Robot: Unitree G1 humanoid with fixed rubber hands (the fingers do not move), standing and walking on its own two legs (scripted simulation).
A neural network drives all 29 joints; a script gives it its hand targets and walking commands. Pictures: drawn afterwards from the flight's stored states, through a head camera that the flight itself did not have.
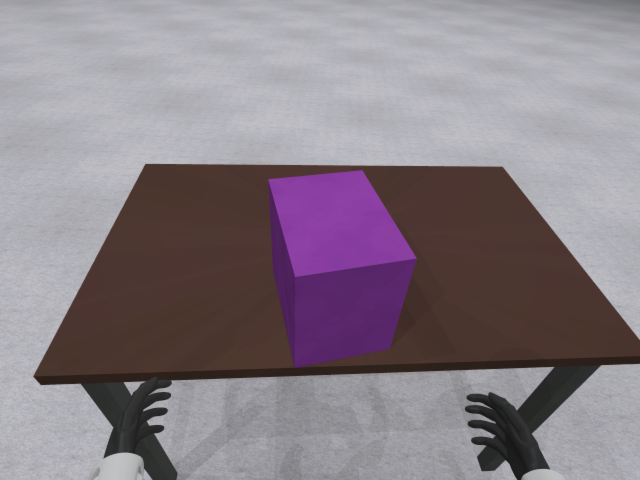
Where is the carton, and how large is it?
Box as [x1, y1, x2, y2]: [268, 170, 416, 367]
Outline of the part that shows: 361,170 268,179 273,271 295,367 386,349 390,346 416,258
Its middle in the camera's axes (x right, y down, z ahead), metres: +0.02 +0.04 +0.65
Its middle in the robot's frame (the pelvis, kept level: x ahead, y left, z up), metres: +0.46 -0.02 +0.01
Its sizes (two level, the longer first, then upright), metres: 0.228 0.167 0.218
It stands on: a table, 0.68 m high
